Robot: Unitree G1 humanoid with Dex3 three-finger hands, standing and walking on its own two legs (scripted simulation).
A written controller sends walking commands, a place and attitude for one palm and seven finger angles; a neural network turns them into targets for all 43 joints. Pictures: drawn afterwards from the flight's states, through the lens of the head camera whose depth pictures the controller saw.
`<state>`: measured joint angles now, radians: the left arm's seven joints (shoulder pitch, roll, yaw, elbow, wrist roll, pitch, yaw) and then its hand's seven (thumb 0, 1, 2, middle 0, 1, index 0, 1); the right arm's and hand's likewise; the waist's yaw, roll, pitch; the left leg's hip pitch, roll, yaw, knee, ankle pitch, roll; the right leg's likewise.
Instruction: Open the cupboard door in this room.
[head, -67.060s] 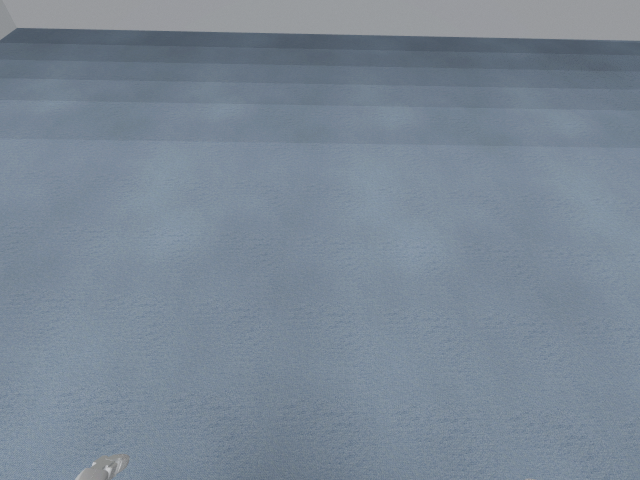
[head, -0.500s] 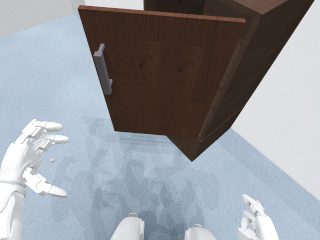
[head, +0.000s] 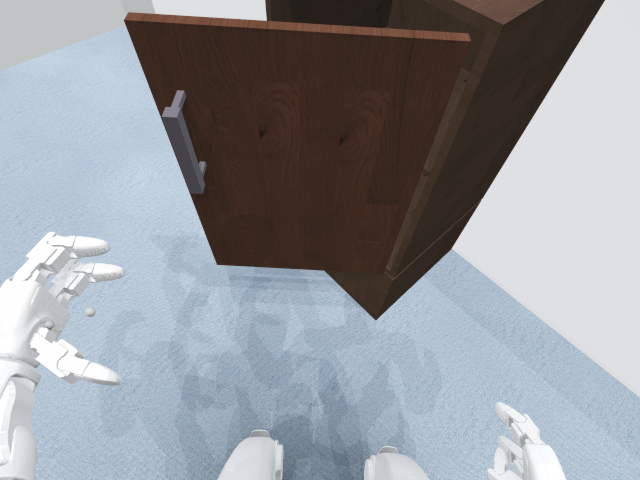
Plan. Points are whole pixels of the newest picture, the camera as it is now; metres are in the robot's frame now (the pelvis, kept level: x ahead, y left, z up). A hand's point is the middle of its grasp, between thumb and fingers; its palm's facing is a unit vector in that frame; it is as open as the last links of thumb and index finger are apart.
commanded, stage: raise the hand with hooked fingers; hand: left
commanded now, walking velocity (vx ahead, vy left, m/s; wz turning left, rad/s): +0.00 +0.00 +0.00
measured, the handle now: (189, 145) +0.56 +0.23 +0.04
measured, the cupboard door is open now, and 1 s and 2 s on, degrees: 45 45 45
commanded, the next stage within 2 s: move the hooked fingers beside the handle in 0.08 s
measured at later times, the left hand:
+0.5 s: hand (113, 269) +0.34 +0.27 +0.05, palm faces +0.01 -1.00 -0.05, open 14.0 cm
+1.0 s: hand (121, 225) +0.41 +0.28 +0.05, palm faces -0.01 -1.00 -0.02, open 14.0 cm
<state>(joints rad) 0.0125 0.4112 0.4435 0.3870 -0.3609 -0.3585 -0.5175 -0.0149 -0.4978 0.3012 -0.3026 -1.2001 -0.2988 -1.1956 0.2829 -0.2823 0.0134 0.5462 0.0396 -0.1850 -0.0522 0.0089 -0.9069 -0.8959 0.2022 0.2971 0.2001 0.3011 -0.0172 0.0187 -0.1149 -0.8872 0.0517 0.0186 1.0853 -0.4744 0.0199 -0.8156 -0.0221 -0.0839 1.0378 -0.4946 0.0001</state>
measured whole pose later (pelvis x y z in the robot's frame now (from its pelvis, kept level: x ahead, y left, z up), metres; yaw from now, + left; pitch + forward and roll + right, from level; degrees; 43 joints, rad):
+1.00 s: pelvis +0.00 +0.01 -0.01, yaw -2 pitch +20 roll -3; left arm -0.48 0.53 0.52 0.84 -0.25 -0.37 -0.54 -0.02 -0.50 0.30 -0.30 -1.20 -0.30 -1.20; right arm 0.32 -0.29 0.02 0.60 0.03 -0.09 -0.05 0.01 -0.91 -0.90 0.20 0.30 0.20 0.30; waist -0.08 0.01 -0.12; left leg -1.00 0.06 0.03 1.13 -0.49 0.03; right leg -0.93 -0.01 -0.07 1.07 -0.49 0.01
